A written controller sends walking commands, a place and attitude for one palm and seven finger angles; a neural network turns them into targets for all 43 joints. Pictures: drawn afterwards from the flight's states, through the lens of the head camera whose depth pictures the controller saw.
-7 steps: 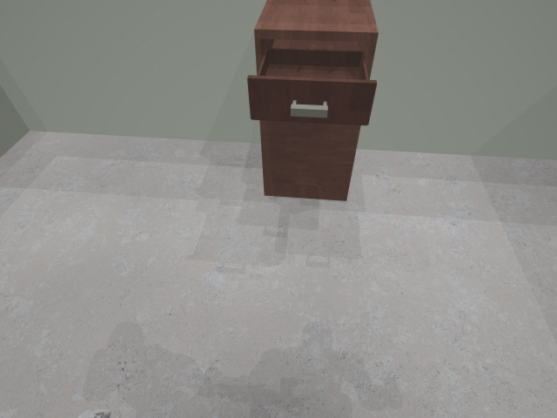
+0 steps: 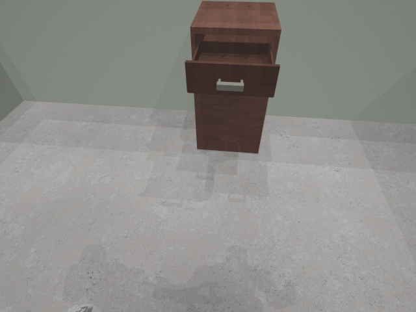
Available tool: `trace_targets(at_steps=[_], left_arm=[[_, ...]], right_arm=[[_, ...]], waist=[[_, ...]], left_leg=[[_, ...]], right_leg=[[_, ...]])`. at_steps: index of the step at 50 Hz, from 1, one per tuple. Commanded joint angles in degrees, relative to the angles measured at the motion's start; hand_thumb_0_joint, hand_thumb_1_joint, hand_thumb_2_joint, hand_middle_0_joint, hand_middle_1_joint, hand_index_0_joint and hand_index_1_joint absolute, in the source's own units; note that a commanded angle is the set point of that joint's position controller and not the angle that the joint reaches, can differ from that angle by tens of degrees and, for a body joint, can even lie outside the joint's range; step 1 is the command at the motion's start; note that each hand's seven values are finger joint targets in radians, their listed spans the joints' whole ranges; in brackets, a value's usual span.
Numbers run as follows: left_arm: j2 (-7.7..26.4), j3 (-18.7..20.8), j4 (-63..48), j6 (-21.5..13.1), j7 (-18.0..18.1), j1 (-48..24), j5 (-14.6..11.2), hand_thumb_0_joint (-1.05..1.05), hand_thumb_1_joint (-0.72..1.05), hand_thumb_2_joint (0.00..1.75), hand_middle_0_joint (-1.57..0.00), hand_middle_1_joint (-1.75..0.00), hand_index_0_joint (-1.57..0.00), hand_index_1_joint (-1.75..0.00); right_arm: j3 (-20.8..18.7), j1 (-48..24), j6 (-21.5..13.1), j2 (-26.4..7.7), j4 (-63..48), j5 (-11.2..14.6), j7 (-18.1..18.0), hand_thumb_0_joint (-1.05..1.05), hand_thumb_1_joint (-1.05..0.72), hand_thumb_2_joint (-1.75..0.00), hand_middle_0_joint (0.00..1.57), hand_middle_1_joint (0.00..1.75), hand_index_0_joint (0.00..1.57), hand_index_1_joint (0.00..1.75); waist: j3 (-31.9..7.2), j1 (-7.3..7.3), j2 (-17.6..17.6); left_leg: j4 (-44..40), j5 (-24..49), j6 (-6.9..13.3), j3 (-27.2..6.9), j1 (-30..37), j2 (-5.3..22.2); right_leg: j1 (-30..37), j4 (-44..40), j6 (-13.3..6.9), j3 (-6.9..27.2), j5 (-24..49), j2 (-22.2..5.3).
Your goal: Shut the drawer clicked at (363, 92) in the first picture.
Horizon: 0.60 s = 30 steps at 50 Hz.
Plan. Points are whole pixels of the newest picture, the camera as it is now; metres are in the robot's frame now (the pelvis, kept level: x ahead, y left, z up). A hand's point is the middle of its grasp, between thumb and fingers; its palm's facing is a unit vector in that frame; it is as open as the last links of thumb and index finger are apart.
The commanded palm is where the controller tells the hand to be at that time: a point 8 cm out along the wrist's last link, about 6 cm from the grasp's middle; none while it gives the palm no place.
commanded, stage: stand and wait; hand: left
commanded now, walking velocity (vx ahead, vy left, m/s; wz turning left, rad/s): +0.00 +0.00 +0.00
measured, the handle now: (230, 83) +0.98 -0.03 -0.06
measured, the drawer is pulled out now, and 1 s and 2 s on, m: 0.30 0.30 0.30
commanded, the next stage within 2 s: look at it before walking up in 0.68 s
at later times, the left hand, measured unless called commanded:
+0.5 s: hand out of the picture +0.05 +0.24 -0.15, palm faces -0.02 -0.94 -0.34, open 7.4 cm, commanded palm none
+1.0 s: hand out of the picture +0.06 +0.24 -0.15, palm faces -0.02 -0.94 -0.33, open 7.4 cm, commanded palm none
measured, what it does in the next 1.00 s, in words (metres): stands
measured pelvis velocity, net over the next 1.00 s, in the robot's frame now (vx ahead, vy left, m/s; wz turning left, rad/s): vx -0.01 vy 0.00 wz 0.00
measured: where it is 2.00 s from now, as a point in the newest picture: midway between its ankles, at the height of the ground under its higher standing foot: outside the picture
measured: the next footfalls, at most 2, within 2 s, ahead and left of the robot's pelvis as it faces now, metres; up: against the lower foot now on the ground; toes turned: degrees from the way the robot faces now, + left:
none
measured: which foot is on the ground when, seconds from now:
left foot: down 0.00-1.00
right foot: down 0.00-1.00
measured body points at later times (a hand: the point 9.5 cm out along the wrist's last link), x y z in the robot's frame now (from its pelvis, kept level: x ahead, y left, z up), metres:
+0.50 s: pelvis -0.01 -0.01 +0.00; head -0.01 -0.01 +0.45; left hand +0.05 +0.29 -0.13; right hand +0.05 -0.30 -0.14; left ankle +0.00 +0.13 -0.74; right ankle +0.00 -0.12 -0.74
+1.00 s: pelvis -0.01 +0.00 +0.01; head -0.01 +0.00 +0.46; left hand +0.07 +0.29 -0.13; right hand +0.07 -0.29 -0.13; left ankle +0.00 +0.13 -0.74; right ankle +0.00 -0.12 -0.74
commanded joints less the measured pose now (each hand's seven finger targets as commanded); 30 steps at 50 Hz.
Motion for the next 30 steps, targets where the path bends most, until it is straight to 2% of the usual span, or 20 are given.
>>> trace_targets(at_steps=[1, 11, 17, 30], left_arm=[[12.4, 3.3, -3.2, -1.3, 0.8, -2.6, -0.1, 0.0, 0.9, 0.9, -0.2, -0.3, -0.2, -0.3], [11.7, 3.5, -1.3, -1.5, 0.8, -1.8, -0.1, 0.0, 0.9, 0.9, -0.2, -0.3, -0.2, -0.3], [11.5, 3.6, -0.1, -1.4, 0.7, -1.3, -0.1, 0.0, 0.9, 0.9, -0.2, -0.3, -0.2, -0.3], [11.1, 3.3, 1.4, -1.2, 0.7, -0.6, -0.2, 0.0, 0.9, 0.9, -0.2, -0.3, -0.2, -0.3]], right_arm=[[-2.5, -2.8, -1.5, -10.9, -2.9, 0.2, -0.7, 0.0, -0.9, -0.9, 0.2, 0.3, 0.2, 0.3], [-2.3, -1.9, -1.6, -10.4, -0.6, 0.3, -0.8, 0.0, -0.9, -0.9, 0.2, 0.3, 0.2, 0.3], [-2.3, -0.9, -1.5, -10.3, 0.7, 0.4, -0.8, 0.0, -0.9, -0.9, 0.2, 0.3, 0.2, 0.3], [-2.1, -0.2, -1.6, -10.6, 2.3, 0.5, -0.8, 0.0, -0.9, -0.9, 0.2, 0.3, 0.2, 0.3]], waist=[[-1.2, -0.17, -2.1], [-1.6, 0.0, -1.3], [-0.2, 0.03, -1.4], [-0.1, 0.16, -1.1]], left_leg=[[-4.1, 8.2, 2.0, -4.1, -0.4, 5.7], [-5.0, 8.0, 1.7, -4.4, -0.1, 6.1], [-5.5, 5.6, 1.5, -4.7, -0.8, 5.9], [-6.9, 5.8, 1.7, -5.4, -0.5, 6.6]], right_leg=[[-0.4, -6.6, -2.1, 6.3, 8.9, -6.2], [0.6, -8.2, -2.0, 6.5, 7.7, -6.3], [-0.3, -9.9, -2.0, 7.1, 2.8, -6.3], [0.1, -9.9, -1.7, 6.6, 3.5, -6.0]])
